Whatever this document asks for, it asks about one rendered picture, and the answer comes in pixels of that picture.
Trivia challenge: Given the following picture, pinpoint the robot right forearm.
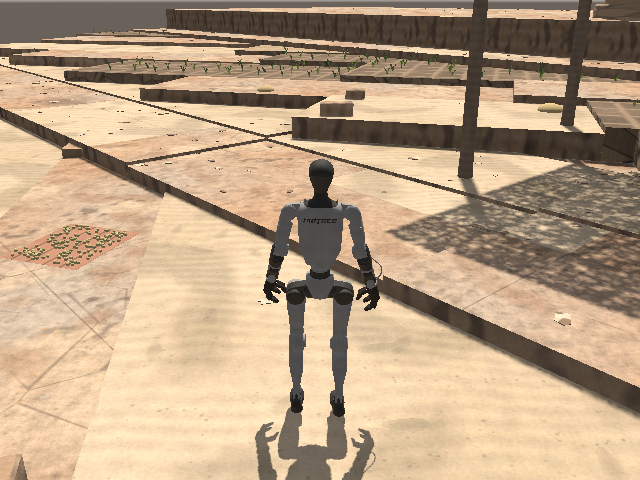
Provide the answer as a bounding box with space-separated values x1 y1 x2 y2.
357 244 377 289

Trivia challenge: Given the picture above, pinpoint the right robot hand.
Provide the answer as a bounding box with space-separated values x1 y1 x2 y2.
356 286 380 311

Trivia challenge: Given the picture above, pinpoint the left robot hand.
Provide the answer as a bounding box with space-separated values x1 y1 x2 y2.
263 280 286 303

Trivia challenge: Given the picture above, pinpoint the robot torso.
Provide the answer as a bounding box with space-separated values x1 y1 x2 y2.
297 198 344 300

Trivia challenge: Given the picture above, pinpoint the left robot thigh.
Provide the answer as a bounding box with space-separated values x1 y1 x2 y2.
286 279 306 351

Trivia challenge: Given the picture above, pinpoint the robot left upper arm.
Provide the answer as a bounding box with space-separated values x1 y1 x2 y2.
273 202 300 257

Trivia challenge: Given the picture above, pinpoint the robot right upper arm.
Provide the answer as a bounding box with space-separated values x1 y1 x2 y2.
342 203 368 259

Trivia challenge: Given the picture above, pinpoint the robot left forearm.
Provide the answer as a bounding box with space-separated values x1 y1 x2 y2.
266 241 284 283

